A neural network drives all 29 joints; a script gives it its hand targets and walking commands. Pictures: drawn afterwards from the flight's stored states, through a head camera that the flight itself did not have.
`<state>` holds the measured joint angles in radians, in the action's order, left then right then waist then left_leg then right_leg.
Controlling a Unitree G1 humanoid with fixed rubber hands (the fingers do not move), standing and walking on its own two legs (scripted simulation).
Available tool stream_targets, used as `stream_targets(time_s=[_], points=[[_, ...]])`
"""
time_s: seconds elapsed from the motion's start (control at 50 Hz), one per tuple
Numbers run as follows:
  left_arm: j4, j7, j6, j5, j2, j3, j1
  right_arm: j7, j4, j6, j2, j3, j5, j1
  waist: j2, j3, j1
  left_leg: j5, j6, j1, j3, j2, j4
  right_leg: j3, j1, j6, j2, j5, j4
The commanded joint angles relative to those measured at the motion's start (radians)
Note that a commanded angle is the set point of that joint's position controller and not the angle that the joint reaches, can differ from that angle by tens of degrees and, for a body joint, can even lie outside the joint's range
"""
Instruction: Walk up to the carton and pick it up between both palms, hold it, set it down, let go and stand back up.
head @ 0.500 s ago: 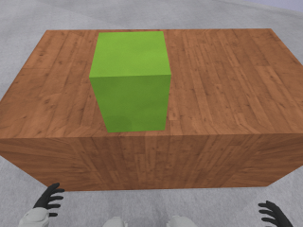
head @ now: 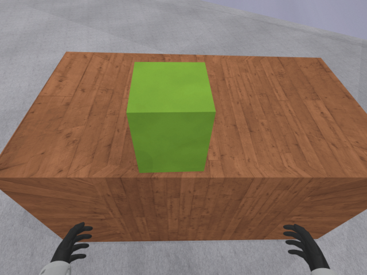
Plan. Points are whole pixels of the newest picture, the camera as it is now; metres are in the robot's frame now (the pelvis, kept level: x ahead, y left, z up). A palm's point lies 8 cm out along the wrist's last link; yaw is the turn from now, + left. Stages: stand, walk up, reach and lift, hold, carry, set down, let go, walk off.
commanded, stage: reach and lift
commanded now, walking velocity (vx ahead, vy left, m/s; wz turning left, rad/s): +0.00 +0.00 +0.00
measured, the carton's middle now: (171, 119) +0.55 +0.03 +0.01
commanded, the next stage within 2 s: none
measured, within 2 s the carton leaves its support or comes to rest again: neither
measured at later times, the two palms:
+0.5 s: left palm (81, 243) +0.21 +0.21 -0.02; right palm (299, 237) +0.21 -0.25 -0.02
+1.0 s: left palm (91, 226) +0.24 +0.19 +0.01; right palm (293, 217) +0.24 -0.23 +0.02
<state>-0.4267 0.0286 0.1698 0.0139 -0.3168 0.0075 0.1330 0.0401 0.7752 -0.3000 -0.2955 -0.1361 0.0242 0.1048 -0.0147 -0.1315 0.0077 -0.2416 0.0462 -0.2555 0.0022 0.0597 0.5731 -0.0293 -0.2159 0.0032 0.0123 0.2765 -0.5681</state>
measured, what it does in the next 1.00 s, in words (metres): stands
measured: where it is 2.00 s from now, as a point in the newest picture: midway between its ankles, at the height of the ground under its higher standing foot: outside the picture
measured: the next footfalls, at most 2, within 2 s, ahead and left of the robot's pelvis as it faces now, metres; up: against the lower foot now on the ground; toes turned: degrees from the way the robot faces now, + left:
none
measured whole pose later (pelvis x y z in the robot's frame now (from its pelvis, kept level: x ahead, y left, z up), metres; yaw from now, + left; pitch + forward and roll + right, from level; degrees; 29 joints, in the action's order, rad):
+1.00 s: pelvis +0.04 +0.00 +0.01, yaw +0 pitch -4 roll +0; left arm -0.21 0.13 -0.13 0.10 -0.21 -0.11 0.26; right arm 0.05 0.39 -0.28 -0.22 -0.03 -0.08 0.19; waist -0.01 -0.05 0.01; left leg -0.21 0.05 -0.13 0.00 0.06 0.42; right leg -0.03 -0.09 0.00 0.01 0.25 -0.40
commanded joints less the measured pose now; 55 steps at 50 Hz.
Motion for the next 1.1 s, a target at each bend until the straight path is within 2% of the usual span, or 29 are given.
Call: stream_targets(time_s=[0.0, 0.02, 0.06, 0.08, 0.1, 0.14, 0.22, 0.3, 0.36, 0.38, 0.44, 0.5, 0.54, 0.58, 0.6, 0.62, 0.66, 0.72, 0.76, 0.78, 0.82, 0.88, 0.9, 0.92, 0.96, 0.98, 1.0, 1.02, 1.08], points=[[0.19, 0.054, -0.082, 0.074, -0.013, -0.004, 0.041, 0.018, -0.19, -0.045, -0.101, -0.026, -0.066, 0.076, -0.023, 0.261, -0.013, 0.095, -0.013, 0.398, -0.054, -0.06, -0.214, 0.071, -0.136, -0.045, -0.01, -0.036, 0.276], [0.193, 0.053, -0.096, 0.079, -0.013, -0.014, 0.032, 0.023, -0.205, -0.047, -0.103, -0.045, -0.064, 0.066, -0.029, 0.258, -0.006, 0.063, -0.013, 0.348, -0.067, -0.052, -0.242, 0.082, -0.084, -0.032, 0.011, -0.056, 0.264], [0.184, 0.07, -0.117, 0.067, 0.015, -0.029, 0.052, 0.039, -0.181, -0.048, -0.096, -0.033, -0.081, 0.073, 0.011, 0.232, -0.015, 0.049, -0.006, 0.311, -0.061, -0.047, -0.288, 0.079, -0.039, -0.033, 0.02, -0.05, 0.272], [0.193, 0.074, -0.127, 0.067, 0.014, -0.023, 0.054, 0.041, -0.184, -0.051, -0.1, -0.045, -0.084, 0.093, 0.003, 0.248, -0.001, 0.072, -0.003, 0.313, -0.058, -0.047, -0.284, 0.08, -0.025, -0.03, 0.03, -0.083, 0.267], [0.193, 0.08, -0.14, 0.061, 0.035, -0.035, 0.07, 0.05, -0.17, -0.051, -0.089, -0.034, -0.097, 0.095, 0.017, 0.242, -0.012, 0.082, -0.001, 0.325, -0.06, -0.047, -0.294, 0.078, -0.022, -0.037, 0.02, -0.08, 0.279], [0.184, 0.074, -0.167, 0.07, 0.049, -0.042, 0.07, 0.049, -0.188, -0.062, -0.079, -0.019, -0.11, 0.085, -0.016, 0.231, -0.007, 0.108, -0.003, 0.331, -0.068, -0.053, -0.298, 0.077, -0.009, -0.024, 0.029, -0.085, 0.29], [0.219, 0.086, -0.225, 0.05, 0.053, -0.03, 0.074, 0.05, -0.194, -0.076, -0.05, -0.002, -0.145, 0.101, 0.026, 0.228, -0.016, 0.15, 0.007, 0.327, -0.063, -0.058, -0.303, 0.063, 0.016, -0.026, 0.026, -0.119, 0.297], [0.243, 0.088, -0.275, 0.074, 0.062, -0.045, 0.109, 0.041, -0.279, -0.086, -0.014, 0.023, -0.17, 0.112, 0.003, 0.267, -0.023, 0.224, 0.0, 0.338, -0.06, -0.069, -0.291, 0.056, 0.054, -0.017, 0.026, -0.165, 0.307], [0.198, 0.077, -0.295, 0.078, 0.051, -0.035, 0.123, 0.024, -0.327, -0.089, 0.002, 0.038, -0.174, 0.128, -0.027, 0.209, -0.021, 0.212, -0.01, 0.329, -0.061, -0.081, -0.288, 0.044, 0.054, -0.006, 0.023, -0.168, 0.317], [0.233, 0.079, -0.303, 0.077, 0.068, -0.05, 0.128, 0.021, -0.347, -0.083, 0.007, 0.048, -0.187, 0.134, -0.013, 0.223, -0.025, 0.241, -0.01, 0.332, -0.061, -0.084, -0.292, 0.042, 0.069, -0.005, 0.025, -0.187, 0.313], [0.222, 0.073, -0.323, 0.102, 0.059, -0.051, 0.146, 0.009, -0.392, -0.084, 0.016, 0.054, -0.181, 0.14, -0.033, 0.222, -0.024, 0.24, -0.019, 0.329, -0.061, -0.084, -0.281, 0.039, 0.071, -0.006, 0.014, -0.195, 0.315], [0.256, 0.073, -0.346, 0.105, 0.061, -0.047, 0.137, -0.001, -0.436, -0.083, 0.036, 0.074, -0.198, 0.142, -0.017, 0.225, -0.043, 0.274, -0.011, 0.322, -0.056, -0.087, -0.279, 0.034, 0.084, -0.004, 0.015, -0.207, 0.304], [0.294, 0.075, -0.362, 0.103, 0.077, -0.065, 0.144, -0.001, -0.43, -0.085, 0.039, 0.082, -0.206, 0.164, 0.003, 0.237, -0.023, 0.309, -0.001, 0.347, -0.052, -0.086, -0.272, 0.035, 0.078, -0.008, 0.023, -0.227, 0.31], [0.308, 0.072, -0.369, 0.119, 0.102, -0.086, 0.153, -0.003, -0.472, -0.094, 0.045, 0.092, -0.23, 0.162, -0.017, 0.241, -0.035, 0.327, -0.003, 0.351, -0.049, -0.081, -0.264, 0.036, 0.078, -0.004, 0.019, -0.243, 0.306], [0.329, 0.072, -0.375, 0.116, 0.092, -0.079, 0.173, -0.003, -0.461, -0.099, 0.04, 0.094, -0.231, 0.177, -0.01, 0.248, -0.024, 0.348, 0.004, 0.349, -0.047, -0.083, -0.259, 0.034, 0.085, -0.007, 0.028, -0.26, 0.304], [0.36, 0.075, -0.388, 0.123, 0.087, -0.08, 0.139, -0.005, -0.522, -0.106, 0.044, 0.096, -0.233, 0.159, -0.02, 0.272, -0.039, 0.335, -0.002, 0.34, -0.046, -0.082, -0.253, 0.033, 0.089, -0.004, 0.024, -0.247, 0.301], [0.309, 0.08, -0.379, 0.112, 0.102, -0.075, 0.153, -0.003, -0.491, -0.093, 0.038, 0.102, -0.234, 0.147, -0.007, 0.219, -0.04, 0.322, 0.002, 0.33, -0.053, -0.078, -0.261, 0.037, 0.081, -0.011, 0.026, -0.223, 0.304], [0.377, 0.094, -0.393, 0.119, 0.112, -0.089, 0.125, 0.007, -0.524, -0.096, 0.033, 0.102, -0.251, 0.14, 0.004, 0.228, -0.055, 0.29, 0.004, 0.329, -0.046, -0.075, -0.268, 0.037, 0.062, -0.011, 0.023, -0.189, 0.306], [0.369, 0.099, -0.386, 0.118, 0.116, -0.094, 0.09, 0.001, -0.538, -0.084, 0.037, 0.104, -0.252, 0.117, 0.005, 0.231, -0.05, 0.293, 0.011, 0.334, -0.05, -0.074, -0.261, 0.028, 0.065, -0.015, 0.024, -0.185, 0.303], [0.367, 0.1, -0.38, 0.12, 0.12, -0.099, 0.089, 0.0, -0.55, -0.077, 0.031, 0.095, -0.249, 0.098, -0.004, 0.21, -0.043, 0.268, 0.003, 0.33, -0.053, -0.071, -0.264, 0.033, 0.046, -0.013, 0.021, -0.177, 0.305], [0.364, 0.104, -0.366, 0.126, 0.122, -0.094, 0.046, 0.0, -0.581, -0.055, 0.024, 0.098, -0.258, 0.052, -0.023, 0.209, -0.055, 0.229, 0.001, 0.31, -0.056, -0.07, -0.274, 0.029, 0.068, -0.013, 0.018, -0.138, 0.308], [0.411, 0.124, -0.348, 0.123, 0.118, -0.097, -0.017, 0.006, -0.571, -0.018, 0.027, 0.095, -0.252, 0.023, 0.024, 0.203, -0.054, 0.168, 0.009, 0.296, -0.05, -0.065, -0.285, 0.016, 0.042, -0.023, 0.01, -0.087, 0.307], [0.395, 0.128, -0.331, 0.125, 0.114, -0.09, -0.058, 0.005, -0.603, 0.002, 0.025, 0.107, -0.26, -0.024, 0.027, 0.211, -0.066, 0.137, 0.002, 0.285, -0.053, -0.067, -0.291, 0.01, 0.04, -0.024, 0.005, -0.067, 0.31], [0.437, 0.131, -0.324, 0.151, 0.12, -0.111, -0.069, 0.007, -0.634, 0.011, 0.015, 0.082, -0.26, -0.049, 0.003, 0.224, -0.055, 0.117, 0.003, 0.285, -0.047, -0.059, -0.292, 0.018, 0.032, -0.026, 0.006, -0.059, 0.306], [0.419, 0.132, -0.287, 0.157, 0.126, -0.105, -0.066, 0.005, -0.645, 0.043, 0.012, 0.075, -0.26, -0.055, -0.004, 0.209, -0.054, 0.11, 0.003, 0.278, -0.05, -0.055, -0.297, 0.018, 0.026, -0.021, 0.007, -0.07, 0.306], [0.432, 0.14, -0.269, 0.157, 0.132, -0.115, -0.074, 0.007, -0.655, 0.057, -0.002, 0.078, -0.258, -0.065, 0.008, 0.211, -0.041, 0.116, 0.006, 0.292, -0.046, -0.052, -0.297, 0.019, 0.021, -0.027, 0.012, -0.073, 0.304], [0.452, 0.143, -0.25, 0.143, 0.13, -0.102, -0.115, 0.004, -0.654, 0.072, -0.01, 0.072, -0.259, -0.098, 0.022, 0.217, -0.055, 0.12, 0.007, 0.287, -0.041, -0.051, -0.303, 0.02, 0.029, -0.028, 0.012, -0.084, 0.302], [0.483, 0.146, -0.233, 0.153, 0.124, -0.107, -0.131, 0.004, -0.672, 0.08, -0.015, 0.062, -0.263, -0.099, 0.03, 0.228, -0.051, 0.128, 0.008, 0.297, -0.042, -0.051, -0.302, 0.019, 0.032, -0.024, 0.009, -0.094, 0.303], [0.449, 0.142, -0.18, 0.156, 0.128, -0.084, -0.169, 0.002, -0.717, 0.118, -0.024, 0.067, -0.257, -0.161, -0.003, 0.212, -0.065, 0.104, -0.006, 0.272, -0.05, -0.051, -0.312, 0.018, 0.036, -0.015, 0.011, -0.085, 0.299]])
